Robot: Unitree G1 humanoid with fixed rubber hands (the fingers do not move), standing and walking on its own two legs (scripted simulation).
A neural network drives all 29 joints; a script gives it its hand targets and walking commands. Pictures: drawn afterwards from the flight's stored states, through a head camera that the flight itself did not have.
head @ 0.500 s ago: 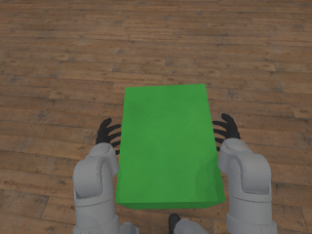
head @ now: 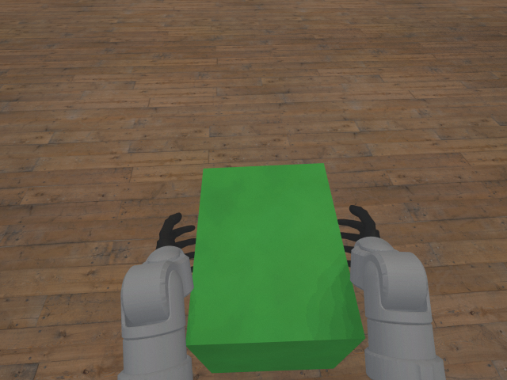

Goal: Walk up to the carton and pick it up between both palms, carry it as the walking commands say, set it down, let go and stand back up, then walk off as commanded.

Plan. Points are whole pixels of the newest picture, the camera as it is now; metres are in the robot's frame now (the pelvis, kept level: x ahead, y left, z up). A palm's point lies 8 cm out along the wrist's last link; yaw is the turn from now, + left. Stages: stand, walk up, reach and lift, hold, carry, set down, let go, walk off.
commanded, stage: carry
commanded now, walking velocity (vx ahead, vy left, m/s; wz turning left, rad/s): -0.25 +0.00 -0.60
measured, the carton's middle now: (267, 267) +0.32 +0.02 -0.01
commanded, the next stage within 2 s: none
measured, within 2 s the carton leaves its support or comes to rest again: neither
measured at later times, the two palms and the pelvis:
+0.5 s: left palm (259, 337) +0.19 +0.04 +0.05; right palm out of the picture +0.09 -0.23 +0.06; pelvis -0.15 +0.01 -0.02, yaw -18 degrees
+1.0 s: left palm out of the picture -0.01 -0.02 +0.07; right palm out of the picture -0.18 -0.24 +0.05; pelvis -0.33 +0.04 -0.01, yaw -32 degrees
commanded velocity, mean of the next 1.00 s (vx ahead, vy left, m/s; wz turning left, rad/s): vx -0.17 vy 0.00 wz -0.41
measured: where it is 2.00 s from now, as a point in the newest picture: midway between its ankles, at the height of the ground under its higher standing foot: outside the picture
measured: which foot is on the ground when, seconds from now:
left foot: down 0.00-0.14, up 0.16-0.46, down 0.48-0.86, up 0.88-1.00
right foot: up 0.00-0.08, down 0.10-0.50, up 0.52-0.82, down 0.84-1.00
